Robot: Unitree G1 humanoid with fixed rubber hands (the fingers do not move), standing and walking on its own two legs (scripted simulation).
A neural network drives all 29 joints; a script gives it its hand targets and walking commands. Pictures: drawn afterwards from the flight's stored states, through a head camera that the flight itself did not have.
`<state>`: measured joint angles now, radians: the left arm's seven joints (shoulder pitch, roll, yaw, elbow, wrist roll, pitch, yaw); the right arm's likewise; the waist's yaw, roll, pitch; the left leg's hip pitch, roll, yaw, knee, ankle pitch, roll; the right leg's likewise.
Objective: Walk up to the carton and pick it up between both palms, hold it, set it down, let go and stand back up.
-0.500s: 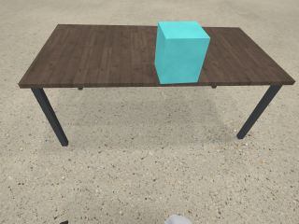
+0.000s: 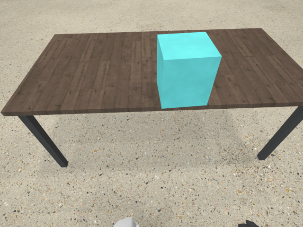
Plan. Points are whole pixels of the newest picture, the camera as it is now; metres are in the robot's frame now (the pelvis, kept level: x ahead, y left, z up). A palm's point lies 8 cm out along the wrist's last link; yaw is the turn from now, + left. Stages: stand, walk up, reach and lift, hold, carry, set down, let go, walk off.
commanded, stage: walk up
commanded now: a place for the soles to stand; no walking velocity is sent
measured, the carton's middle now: (183, 71) +0.75 -0.07 -0.01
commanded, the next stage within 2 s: none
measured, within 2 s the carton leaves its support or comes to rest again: neither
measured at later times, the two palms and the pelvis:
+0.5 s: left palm (108, 162) +0.33 +0.19 -0.09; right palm out of the picture +0.17 -0.35 -0.12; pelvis +0.17 -0.06 -0.02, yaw -1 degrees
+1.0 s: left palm (106, 172) +0.31 +0.20 -0.11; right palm (260, 149) +0.41 -0.32 -0.08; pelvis +0.23 -0.07 -0.01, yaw +6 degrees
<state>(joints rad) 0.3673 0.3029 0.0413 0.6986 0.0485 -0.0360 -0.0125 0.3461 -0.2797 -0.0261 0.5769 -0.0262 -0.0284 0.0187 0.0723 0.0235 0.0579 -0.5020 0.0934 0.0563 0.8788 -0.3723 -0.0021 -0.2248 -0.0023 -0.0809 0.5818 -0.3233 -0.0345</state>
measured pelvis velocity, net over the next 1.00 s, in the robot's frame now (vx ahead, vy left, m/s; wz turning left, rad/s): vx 0.23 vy -0.07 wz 0.11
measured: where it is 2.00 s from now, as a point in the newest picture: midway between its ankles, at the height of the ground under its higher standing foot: (177, 219)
